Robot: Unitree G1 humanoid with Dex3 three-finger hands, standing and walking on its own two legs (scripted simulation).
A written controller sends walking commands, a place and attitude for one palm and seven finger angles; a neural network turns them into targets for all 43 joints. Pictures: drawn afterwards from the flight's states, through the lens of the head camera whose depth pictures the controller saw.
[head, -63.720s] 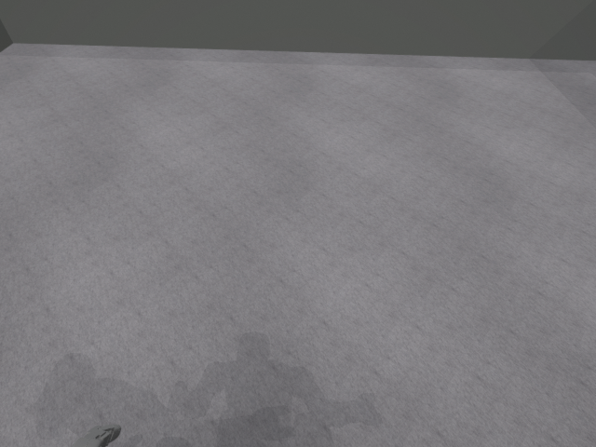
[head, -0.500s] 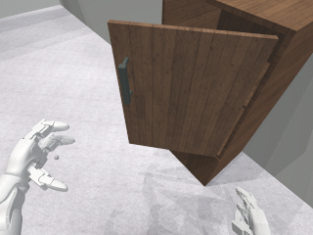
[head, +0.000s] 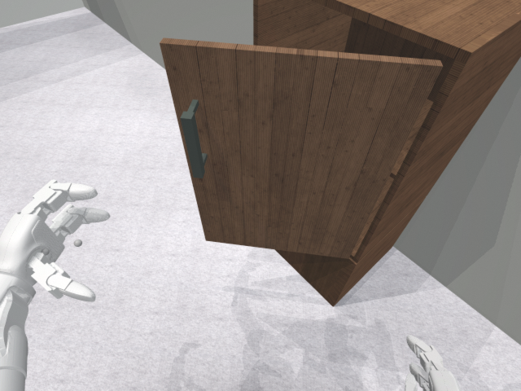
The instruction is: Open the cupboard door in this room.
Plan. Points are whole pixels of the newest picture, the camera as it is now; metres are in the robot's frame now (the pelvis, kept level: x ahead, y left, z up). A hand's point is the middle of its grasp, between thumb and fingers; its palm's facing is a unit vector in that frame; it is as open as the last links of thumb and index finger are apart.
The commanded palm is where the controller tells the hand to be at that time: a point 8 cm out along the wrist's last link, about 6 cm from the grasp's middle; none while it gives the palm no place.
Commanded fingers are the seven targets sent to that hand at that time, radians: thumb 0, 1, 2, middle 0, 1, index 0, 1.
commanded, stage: raise the hand with hooked fingers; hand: left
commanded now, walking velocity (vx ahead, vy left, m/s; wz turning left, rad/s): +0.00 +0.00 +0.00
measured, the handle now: (196, 140) +0.53 +0.15 +0.07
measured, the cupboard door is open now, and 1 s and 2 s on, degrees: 41 41 41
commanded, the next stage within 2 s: move the hooked fingers beside the handle in 0.22 s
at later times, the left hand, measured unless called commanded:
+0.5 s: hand (90, 237) +0.30 +0.26 +0.09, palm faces -0.04 -1.00 -0.03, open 14.0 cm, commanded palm +0.28 +0.31 +0.09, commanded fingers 0.00 -0.50 0.30 -0.30 -1.20 -0.30 -1.20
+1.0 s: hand (121, 200) +0.37 +0.24 +0.09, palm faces -0.08 -1.00 -0.01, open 14.0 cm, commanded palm +0.35 +0.29 +0.09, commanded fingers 0.00 -0.50 0.30 -0.30 -1.20 -0.30 -1.20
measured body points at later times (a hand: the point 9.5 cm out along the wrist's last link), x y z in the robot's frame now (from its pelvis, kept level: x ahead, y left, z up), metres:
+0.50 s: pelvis -0.01 -0.01 +0.00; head +0.03 -0.01 +0.45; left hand +0.30 +0.31 +0.09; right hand +0.15 -0.26 -0.08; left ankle +0.00 +0.10 -0.71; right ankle +0.00 -0.13 -0.71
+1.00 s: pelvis +0.00 +0.00 +0.00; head +0.06 +0.00 +0.44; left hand +0.37 +0.30 +0.09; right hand +0.11 -0.27 -0.10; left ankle +0.00 +0.10 -0.71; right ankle +0.00 -0.13 -0.71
